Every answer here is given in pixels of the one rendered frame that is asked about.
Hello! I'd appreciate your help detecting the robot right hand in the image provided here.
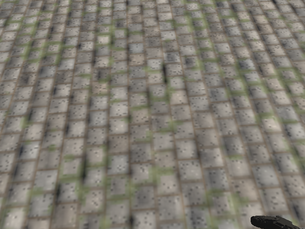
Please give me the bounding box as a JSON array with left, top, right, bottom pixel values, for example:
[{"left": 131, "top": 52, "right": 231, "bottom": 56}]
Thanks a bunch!
[{"left": 251, "top": 216, "right": 303, "bottom": 229}]

